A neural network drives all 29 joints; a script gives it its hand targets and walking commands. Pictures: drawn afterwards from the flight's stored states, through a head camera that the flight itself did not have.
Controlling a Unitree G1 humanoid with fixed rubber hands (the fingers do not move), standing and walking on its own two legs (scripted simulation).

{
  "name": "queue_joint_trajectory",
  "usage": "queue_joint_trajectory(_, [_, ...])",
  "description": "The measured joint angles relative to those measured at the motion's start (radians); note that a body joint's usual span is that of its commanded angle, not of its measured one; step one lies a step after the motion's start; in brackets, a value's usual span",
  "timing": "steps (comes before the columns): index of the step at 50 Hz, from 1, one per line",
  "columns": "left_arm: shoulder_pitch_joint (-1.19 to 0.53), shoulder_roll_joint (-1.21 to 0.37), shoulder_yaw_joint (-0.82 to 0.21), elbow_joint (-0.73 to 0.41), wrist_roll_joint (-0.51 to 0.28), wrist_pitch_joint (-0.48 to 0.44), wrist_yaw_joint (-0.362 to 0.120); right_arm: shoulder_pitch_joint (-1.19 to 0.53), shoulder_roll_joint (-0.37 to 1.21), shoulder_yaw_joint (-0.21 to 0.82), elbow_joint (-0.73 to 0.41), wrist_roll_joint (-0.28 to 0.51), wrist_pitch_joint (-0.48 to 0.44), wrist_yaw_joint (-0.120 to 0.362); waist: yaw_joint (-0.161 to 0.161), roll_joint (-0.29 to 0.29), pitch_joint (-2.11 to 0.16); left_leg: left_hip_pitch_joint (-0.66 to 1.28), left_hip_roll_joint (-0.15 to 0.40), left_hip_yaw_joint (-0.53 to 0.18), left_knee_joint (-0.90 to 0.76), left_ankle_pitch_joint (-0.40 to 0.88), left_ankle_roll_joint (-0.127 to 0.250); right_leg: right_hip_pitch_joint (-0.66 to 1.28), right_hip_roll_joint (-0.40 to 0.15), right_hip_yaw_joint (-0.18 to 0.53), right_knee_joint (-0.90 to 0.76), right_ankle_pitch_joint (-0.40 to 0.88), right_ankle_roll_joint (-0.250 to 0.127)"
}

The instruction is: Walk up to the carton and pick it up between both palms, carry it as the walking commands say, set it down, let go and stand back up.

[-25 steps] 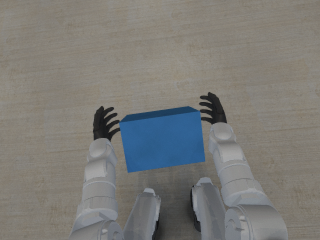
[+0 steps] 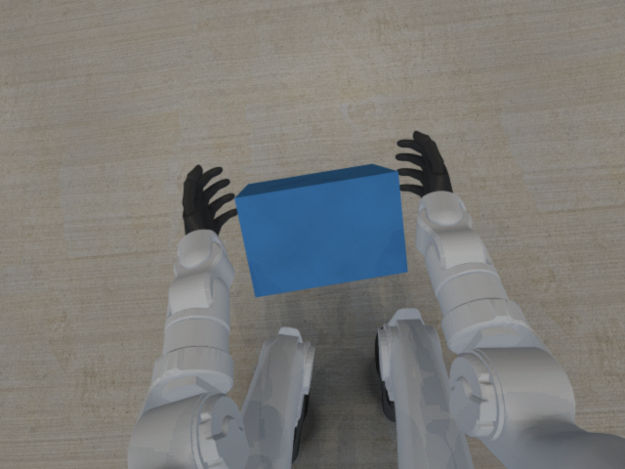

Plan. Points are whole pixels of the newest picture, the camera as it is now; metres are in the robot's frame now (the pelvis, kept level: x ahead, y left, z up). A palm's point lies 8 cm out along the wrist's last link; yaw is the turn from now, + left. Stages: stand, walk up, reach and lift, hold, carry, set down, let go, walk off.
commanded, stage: set down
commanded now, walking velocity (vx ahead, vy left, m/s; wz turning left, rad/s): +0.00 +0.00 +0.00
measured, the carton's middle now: (319, 223) +0.44 +0.02 -0.20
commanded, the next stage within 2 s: none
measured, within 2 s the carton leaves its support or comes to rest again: neither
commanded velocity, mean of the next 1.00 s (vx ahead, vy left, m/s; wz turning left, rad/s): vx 0.00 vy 0.00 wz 0.00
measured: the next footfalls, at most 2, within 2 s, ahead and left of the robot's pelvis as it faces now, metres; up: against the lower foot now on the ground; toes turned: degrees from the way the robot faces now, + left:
none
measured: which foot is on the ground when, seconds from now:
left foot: down 0.00-1.00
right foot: down 0.00-1.00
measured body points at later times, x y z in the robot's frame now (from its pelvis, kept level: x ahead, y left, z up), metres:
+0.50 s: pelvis -0.02 +0.00 -0.07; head +0.27 -0.04 +0.28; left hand +0.44 +0.16 -0.18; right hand +0.48 -0.14 -0.20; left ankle +0.04 +0.13 -0.51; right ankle +0.13 -0.11 -0.51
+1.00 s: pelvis -0.03 +0.01 -0.14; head +0.29 -0.04 +0.18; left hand +0.45 +0.17 -0.27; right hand +0.50 -0.13 -0.28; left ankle +0.04 +0.13 -0.51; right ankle +0.13 -0.11 -0.51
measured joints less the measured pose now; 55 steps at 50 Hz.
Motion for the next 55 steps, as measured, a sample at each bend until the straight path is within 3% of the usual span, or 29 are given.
queue_joint_trajectory(33, [-0.209,0.053,0.012,0.049,-0.035,0.010,0.026,-0.256,-0.110,0.040,0.110,0.044,0.016,0.003,-0.019,0.023,0.128,-0.315,-0.030,0.021,0.296,-0.030,-0.021,-0.325,-0.002,0.008,0.272,0.009,0.007])
queue_joint_trajectory(55, [-0.331,0.101,-0.012,0.126,-0.078,-0.001,0.035,-0.412,-0.200,0.106,0.237,0.118,-0.009,0.013,-0.032,0.037,0.254,-0.450,-0.049,0.046,0.477,-0.053,-0.025,-0.468,0.001,0.024,0.440,0.011,0.023])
